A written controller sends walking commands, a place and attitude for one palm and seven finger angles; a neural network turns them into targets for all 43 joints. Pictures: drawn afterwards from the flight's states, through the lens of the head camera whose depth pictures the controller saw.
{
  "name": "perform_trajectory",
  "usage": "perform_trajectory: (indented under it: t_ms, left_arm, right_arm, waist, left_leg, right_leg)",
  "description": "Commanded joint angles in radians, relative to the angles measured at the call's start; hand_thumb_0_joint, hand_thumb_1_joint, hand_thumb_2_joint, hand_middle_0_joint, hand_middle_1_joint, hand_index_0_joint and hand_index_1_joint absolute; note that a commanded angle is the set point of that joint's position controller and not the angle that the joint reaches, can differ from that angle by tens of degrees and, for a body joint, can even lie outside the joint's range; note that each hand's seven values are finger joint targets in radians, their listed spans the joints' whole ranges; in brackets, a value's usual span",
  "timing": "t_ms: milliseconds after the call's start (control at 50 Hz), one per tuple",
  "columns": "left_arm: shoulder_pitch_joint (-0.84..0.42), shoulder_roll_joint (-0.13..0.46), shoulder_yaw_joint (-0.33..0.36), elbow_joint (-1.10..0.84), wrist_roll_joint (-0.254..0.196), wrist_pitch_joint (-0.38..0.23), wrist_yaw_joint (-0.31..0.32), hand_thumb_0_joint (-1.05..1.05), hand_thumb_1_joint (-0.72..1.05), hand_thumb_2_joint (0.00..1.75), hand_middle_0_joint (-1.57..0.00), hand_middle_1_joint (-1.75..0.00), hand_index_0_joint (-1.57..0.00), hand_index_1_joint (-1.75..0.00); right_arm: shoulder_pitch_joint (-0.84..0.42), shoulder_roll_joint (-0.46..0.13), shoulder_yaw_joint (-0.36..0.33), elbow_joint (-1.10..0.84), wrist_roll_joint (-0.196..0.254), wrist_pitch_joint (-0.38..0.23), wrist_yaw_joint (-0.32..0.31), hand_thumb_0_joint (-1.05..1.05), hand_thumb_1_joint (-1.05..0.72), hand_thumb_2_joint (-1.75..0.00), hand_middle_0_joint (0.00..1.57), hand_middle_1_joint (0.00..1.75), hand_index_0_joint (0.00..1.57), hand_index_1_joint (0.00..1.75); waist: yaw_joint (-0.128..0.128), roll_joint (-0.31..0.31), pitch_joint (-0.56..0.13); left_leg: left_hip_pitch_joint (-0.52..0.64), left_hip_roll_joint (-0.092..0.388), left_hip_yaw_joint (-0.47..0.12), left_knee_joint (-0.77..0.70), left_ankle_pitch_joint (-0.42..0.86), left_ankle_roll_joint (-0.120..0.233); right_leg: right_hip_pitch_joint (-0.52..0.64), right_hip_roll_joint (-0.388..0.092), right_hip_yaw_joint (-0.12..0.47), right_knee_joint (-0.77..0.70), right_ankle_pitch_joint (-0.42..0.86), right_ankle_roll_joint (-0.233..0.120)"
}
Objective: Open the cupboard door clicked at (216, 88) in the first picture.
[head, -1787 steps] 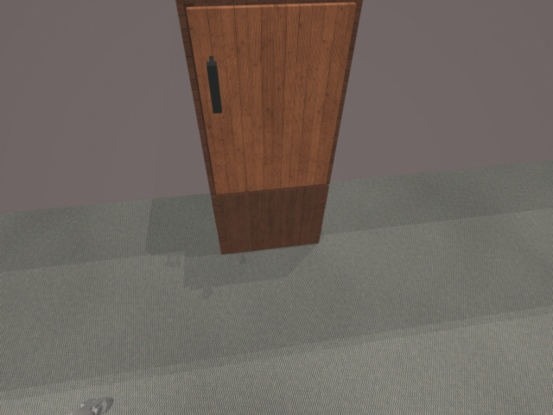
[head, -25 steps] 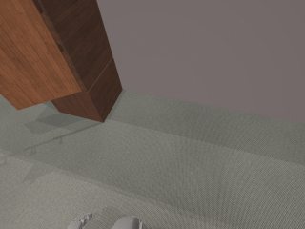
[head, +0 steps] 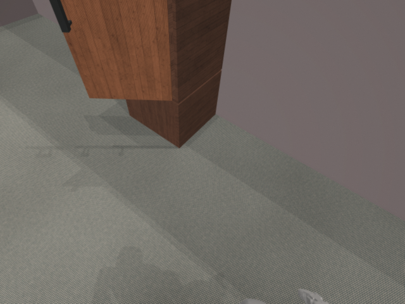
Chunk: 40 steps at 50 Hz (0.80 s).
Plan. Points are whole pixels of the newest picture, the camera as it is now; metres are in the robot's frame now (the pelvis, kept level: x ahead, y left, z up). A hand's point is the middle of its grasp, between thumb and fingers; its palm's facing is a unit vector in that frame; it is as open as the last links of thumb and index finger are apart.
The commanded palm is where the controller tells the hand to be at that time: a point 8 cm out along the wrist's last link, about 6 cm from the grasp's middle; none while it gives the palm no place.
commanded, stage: take the last steps up to it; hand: left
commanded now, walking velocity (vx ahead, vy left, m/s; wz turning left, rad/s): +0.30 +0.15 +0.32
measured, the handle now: (61, 9) +0.95 +0.58 +0.06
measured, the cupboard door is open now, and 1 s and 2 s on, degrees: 38 38 38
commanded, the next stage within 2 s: come to a stop and stand still in 1.26 s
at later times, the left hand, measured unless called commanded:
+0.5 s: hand out of the picture +0.06 +0.18 -0.15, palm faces +0.18 -0.96 -0.23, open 7.3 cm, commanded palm none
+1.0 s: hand (78, 228) +0.28 +0.34 -0.16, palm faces +0.25 -0.95 -0.20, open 7.3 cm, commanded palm none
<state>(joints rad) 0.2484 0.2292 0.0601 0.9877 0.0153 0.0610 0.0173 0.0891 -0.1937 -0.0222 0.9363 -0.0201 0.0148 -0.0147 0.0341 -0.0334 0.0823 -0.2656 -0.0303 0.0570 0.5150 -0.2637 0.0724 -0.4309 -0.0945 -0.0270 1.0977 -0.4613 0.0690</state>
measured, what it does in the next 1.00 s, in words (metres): walks ahead: right foot, then left foot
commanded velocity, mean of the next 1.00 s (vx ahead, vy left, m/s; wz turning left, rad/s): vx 0.30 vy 0.14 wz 0.11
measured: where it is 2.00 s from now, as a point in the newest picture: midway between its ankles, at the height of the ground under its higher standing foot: (161, 243)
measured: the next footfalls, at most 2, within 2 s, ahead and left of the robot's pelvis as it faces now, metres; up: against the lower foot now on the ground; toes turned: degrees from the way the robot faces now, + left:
right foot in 0.28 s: +0.05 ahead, -0.13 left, +0.00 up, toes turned -2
left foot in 0.70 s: +0.27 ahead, +0.20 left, +0.00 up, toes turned +19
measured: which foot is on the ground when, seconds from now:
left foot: down 0.00-0.28, up 0.30-0.68, down 0.70-1.00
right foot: up 0.00-0.26, down 0.28-0.70, up 0.72-1.00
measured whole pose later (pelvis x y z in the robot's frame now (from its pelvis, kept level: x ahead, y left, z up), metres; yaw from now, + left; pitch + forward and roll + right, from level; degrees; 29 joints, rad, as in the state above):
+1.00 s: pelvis +0.24 +0.14 +0.00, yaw +11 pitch +0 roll +2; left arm 0.19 0.16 0.06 0.99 0.03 0.00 0.00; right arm 0.25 -0.19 -0.04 1.02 -0.02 -0.06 -0.01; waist 0.02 -0.01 0.03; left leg -0.16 -0.09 0.19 0.34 -0.20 0.12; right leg -0.62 -0.13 -0.08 1.10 -0.24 0.01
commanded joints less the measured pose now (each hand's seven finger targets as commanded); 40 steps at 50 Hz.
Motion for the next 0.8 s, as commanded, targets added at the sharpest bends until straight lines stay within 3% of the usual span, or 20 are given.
perform_trajectory:
  t_ms: [0,120,200,220,240,260,280,300,340,380,460,540,580,620,640,660,680,700,740,780]
  left_arm:
    - [0.034,0.053,0.017,-0.059,0.009,-0.032,-0.01,0.0,0.9,0.9,-0.2,-0.3,-0.2,-0.3]
    - [-0.088,0.033,0.013,-0.105,0.011,-0.055,-0.03,0.0,0.9,0.9,-0.2,-0.3,-0.2,-0.3]
    - [0.026,0.031,0.022,-0.065,0.01,-0.075,-0.032,0.0,0.9,0.9,-0.2,-0.3,-0.2,-0.3]
    - [0.091,0.057,0.033,-0.045,0.013,-0.083,-0.027,0.0,0.9,0.9,-0.2,-0.3,-0.2,-0.3]
    - [0.174,0.143,0.051,-0.021,0.025,-0.093,-0.014,0.0,0.9,0.9,-0.2,-0.3,-0.2,-0.3]
    - [0.227,0.208,0.064,-0.018,0.018,-0.092,-0.005,0.0,0.9,0.9,-0.2,-0.3,-0.2,-0.3]
    - [0.189,0.179,0.055,-0.027,0.007,-0.093,-0.001,0.0,0.9,0.9,-0.2,-0.3,-0.2,-0.3]
    - [0.111,0.134,0.043,-0.037,0.008,-0.106,0.002,0.0,0.9,0.9,-0.2,-0.3,-0.2,-0.3]
    - [0.05,0.072,0.027,-0.031,0.005,-0.119,0.001,0.0,0.9,0.9,-0.2,-0.3,-0.2,-0.3]
    - [0.074,0.05,0.018,-0.017,0.002,-0.136,-0.001,0.0,0.9,0.9,-0.2,-0.3,-0.2,-0.3]
    - [0.191,0.078,0.023,0.044,0.007,-0.148,0.002,0.0,0.9,0.9,-0.2,-0.3,-0.2,-0.3]
    - [0.219,0.088,0.019,0.081,0.014,-0.141,0.001,0.0,0.9,0.9,-0.2,-0.3,-0.2,-0.3]
    - [0.203,0.104,0.02,0.082,0.016,-0.136,0.002,0.0,0.9,0.9,-0.2,-0.3,-0.2,-0.3]
    - [0.17,0.126,0.025,0.077,0.015,-0.134,0.003,0.0,0.9,0.9,-0.2,-0.3,-0.2,-0.3]
    - [0.139,0.128,0.029,0.072,0.013,-0.132,0.003,0.0,0.9,0.9,-0.2,-0.3,-0.2,-0.3]
    - [0.142,0.103,0.022,0.056,0.007,-0.129,-0.006,0.0,0.9,0.9,-0.2,-0.3,-0.2,-0.3]
    - [0.191,0.036,0.015,0.031,-0.01,-0.122,-0.02,0.0,0.9,0.9,-0.2,-0.3,-0.2,-0.3]
    - [0.117,0.018,0.008,-0.002,-0.008,-0.115,-0.011,0.0,0.9,0.9,-0.2,-0.3,-0.2,-0.3]
    - [0.019,0.008,0.003,-0.03,-0.005,-0.108,-0.008,0.0,0.9,0.9,-0.2,-0.3,-0.2,-0.3]
    - [0.063,-0.006,0.01,0.014,0.012,-0.092,-0.015,0.0,0.9,0.9,-0.2,-0.3,-0.2,-0.3]
  right_arm:
    - [0.104,-0.169,-0.043,-0.022,0.001,-0.023,-0.014,0.0,-0.9,-0.9,0.2,0.3,0.2,0.3]
    - [0.177,-0.176,-0.055,0.006,-0.009,-0.023,-0.002,0.0,-0.9,-0.9,0.2,0.3,0.2,0.3]
    - [0.144,-0.165,-0.057,0.004,-0.003,-0.022,0.001,0.0,-0.9,-0.9,0.2,0.3,0.2,0.3]
    - [0.126,-0.142,-0.054,-0.001,0.003,-0.026,0.004,0.0,-0.9,-0.9,0.2,0.3,0.2,0.3]
    - [0.12,-0.083,-0.043,-0.016,0.016,-0.031,0.013,0.0,-0.9,-0.9,0.2,0.3,0.2,0.3]
    - [0.063,-0.095,-0.045,-0.054,0.001,-0.028,0.017,0.0,-0.9,-0.9,0.2,0.3,0.2,0.3]
    - [0.029,-0.139,-0.057,-0.056,-0.014,-0.021,0.024,0.0,-0.9,-0.9,0.2,0.3,0.2,0.3]
    - [0.059,-0.13,-0.063,-0.031,-0.014,-0.014,0.031,0.0,-0.9,-0.9,0.2,0.3,0.2,0.3]
    - [0.109,-0.096,-0.061,0.012,-0.013,0.0,0.042,0.0,-0.9,-0.9,0.2,0.3,0.2,0.3]
    - [0.132,-0.071,-0.051,0.031,-0.007,0.001,0.048,0.0,-0.9,-0.9,0.2,0.3,0.2,0.3]
    - [0.069,-0.032,-0.039,0.028,0.001,-0.004,0.056,0.0,-0.9,-0.9,0.2,0.3,0.2,0.3]
    - [-0.022,-0.012,-0.023,-0.002,0.005,-0.014,0.069,0.0,-0.9,-0.9,0.2,0.3,0.2,0.3]
    - [-0.027,-0.019,-0.018,-0.009,0.005,-0.019,0.071,0.0,-0.9,-0.9,0.2,0.3,0.2,0.3]
    - [0.068,-0.042,-0.025,0.014,0.002,-0.03,0.061,0.0,-0.9,-0.9,0.2,0.3,0.2,0.3]
    - [0.204,-0.071,-0.035,0.054,-0.003,-0.036,0.053,0.0,-0.9,-0.9,0.2,0.3,0.2,0.3]
    - [0.357,-0.148,-0.053,0.095,-0.011,-0.04,0.039,0.0,-0.9,-0.9,0.2,0.3,0.2,0.3]
    - [0.454,-0.274,-0.087,0.11,-0.024,-0.051,0.024,0.0,-0.9,-0.9,0.2,0.3,0.2,0.3]
    - [0.483,-0.302,-0.095,0.118,-0.007,-0.042,0.005,0.0,-0.9,-0.9,0.2,0.3,0.2,0.3]
    - [0.319,-0.231,-0.073,0.069,-0.004,-0.05,0.0,0.0,-0.9,-0.9,0.2,0.3,0.2,0.3]
    - [0.196,-0.13,-0.046,0.035,-0.009,-0.059,-0.006,0.0,-0.9,-0.9,0.2,0.3,0.2,0.3]
  waist:
    - [-0.03,0.176,-0.126]
    - [-0.065,0.176,-0.051]
    - [-0.001,0.139,-0.08]
    - [0.038,0.063,-0.078]
    - [0.08,-0.172,-0.1]
    - [0.11,-0.289,-0.051]
    - [0.08,-0.138,0.021]
    - [0.028,-0.114,0.062]
    - [-0.021,-0.17,0.078]
    - [-0.03,-0.162,0.054]
    - [0.005,-0.105,-0.001]
    - [0.024,-0.171,0.024]
    - [0.013,-0.21,0.033]
    - [-0.045,-0.198,-0.01]
    - [-0.115,-0.152,-0.071]
    - [-0.177,-0.024,-0.184]
    - [-0.191,0.297,-0.303]
    - [-0.196,0.312,-0.359]
    - [-0.129,0.158,-0.167]
    - [-0.061,0.154,-0.053]
  left_leg:
    - [0.145,0.246,-0.215,-0.218,0.345,0.105]
    - [0.085,0.235,-0.309,-0.268,-0.072,0.125]
    - [-0.047,0.171,-0.285,-0.175,-0.159,0.084]
    - [-0.188,0.11,-0.232,-0.07,-0.197,0.044]
    - [-0.41,0.0,-0.093,0.171,-0.267,-0.016]
    - [-0.525,-0.023,-0.066,0.431,-0.355,-0.059]
    - [-0.525,0.04,-0.136,0.566,-0.259,-0.061]
    - [-0.498,0.072,-0.154,0.613,-0.139,-0.068]
    - [-0.447,0.102,-0.135,0.654,-0.018,-0.089]
    - [-0.441,0.097,-0.088,0.624,0.047,-0.111]
    - [-0.449,0.098,-0.008,0.472,0.043,-0.122]
    - [-0.379,0.079,0.059,0.277,0.058,-0.102]
    - [-0.29,0.062,0.083,0.185,0.04,-0.081]
    - [-0.092,0.01,0.121,0.11,0.003,-0.049]
    - [0.102,-0.006,0.124,0.037,0.052,-0.038]
    - [0.319,0.043,0.089,0.02,0.073,-0.017]
    - [0.53,0.325,-0.334,-0.038,0.149,0.091]
    - [0.521,0.402,-0.473,-0.178,0.156,0.149]
    - [0.24,0.407,-0.409,-0.261,-0.048,0.15]
    - [0.034,0.347,-0.286,-0.304,-0.078,0.113]
  right_leg:
    - [-0.054,-0.001,-0.001,-0.015,0.066,0.002]
    - [-0.006,0.027,-0.057,-0.296,0.002,-0.018]
    - [0.273,0.068,-0.092,-0.58,0.109,-0.034]
    - [0.448,0.028,-0.046,-0.685,0.135,-0.047]
    - [0.631,-0.207,0.224,-0.816,-0.053,-0.112]
    - [0.578,-0.446,0.532,-0.952,-0.159,-0.217]
    - [0.44,-0.456,0.511,-0.991,-0.223,-0.249]
    - [0.35,-0.389,0.428,-0.997,-0.204,-0.215]
    - [0.289,-0.3,0.208,-0.974,0.023,-0.152]
    - [0.34,-0.245,0.042,-0.942,0.312,-0.128]
    - [0.497,-0.237,-0.075,-0.849,0.713,-0.129]
    - [0.486,-0.232,-0.124,-0.825,0.735,-0.126]
    - [0.448,-0.244,-0.143,-0.799,0.77,-0.12]
    - [0.387,-0.254,-0.163,-0.676,0.935,-0.115]
    - [0.31,-0.238,-0.189,-0.524,0.914,-0.095]
    - [0.213,-0.193,-0.21,-0.302,0.726,-0.079]
    - [-0.064,-0.01,-0.217,0.026,0.004,-0.034]
    - [-0.148,0.027,-0.069,0.226,-0.157,-0.066]
    - [-0.213,-0.044,-0.008,0.35,-0.028,-0.094]
    - [-0.16,-0.088,0.012,0.271,0.076,-0.087]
